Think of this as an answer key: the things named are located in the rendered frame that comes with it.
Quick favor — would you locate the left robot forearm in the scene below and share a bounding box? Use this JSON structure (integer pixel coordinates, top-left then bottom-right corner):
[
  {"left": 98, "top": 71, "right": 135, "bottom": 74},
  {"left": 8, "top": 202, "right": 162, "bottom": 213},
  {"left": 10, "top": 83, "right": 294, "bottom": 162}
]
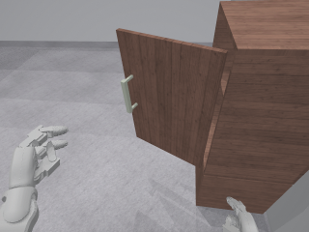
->
[{"left": 0, "top": 186, "right": 40, "bottom": 232}]

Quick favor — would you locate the robot right hand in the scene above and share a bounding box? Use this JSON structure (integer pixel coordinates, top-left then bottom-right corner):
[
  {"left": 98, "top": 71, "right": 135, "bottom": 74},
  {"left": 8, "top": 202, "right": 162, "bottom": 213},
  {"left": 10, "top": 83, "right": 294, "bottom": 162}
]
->
[{"left": 222, "top": 196, "right": 259, "bottom": 232}]

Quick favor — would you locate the handle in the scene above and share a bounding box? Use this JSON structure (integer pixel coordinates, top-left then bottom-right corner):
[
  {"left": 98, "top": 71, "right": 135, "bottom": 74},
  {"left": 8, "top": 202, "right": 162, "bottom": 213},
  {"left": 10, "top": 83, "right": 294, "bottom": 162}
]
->
[{"left": 120, "top": 74, "right": 138, "bottom": 114}]

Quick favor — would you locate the robot left hand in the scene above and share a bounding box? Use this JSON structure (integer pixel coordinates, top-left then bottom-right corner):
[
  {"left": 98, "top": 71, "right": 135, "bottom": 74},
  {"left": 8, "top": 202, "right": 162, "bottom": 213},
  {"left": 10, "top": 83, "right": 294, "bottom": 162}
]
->
[{"left": 9, "top": 125, "right": 69, "bottom": 189}]

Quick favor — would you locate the cupboard door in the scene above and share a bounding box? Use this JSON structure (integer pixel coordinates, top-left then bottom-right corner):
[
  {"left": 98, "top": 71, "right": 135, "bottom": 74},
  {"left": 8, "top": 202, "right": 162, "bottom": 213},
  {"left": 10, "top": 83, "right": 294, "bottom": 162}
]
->
[{"left": 116, "top": 28, "right": 228, "bottom": 168}]

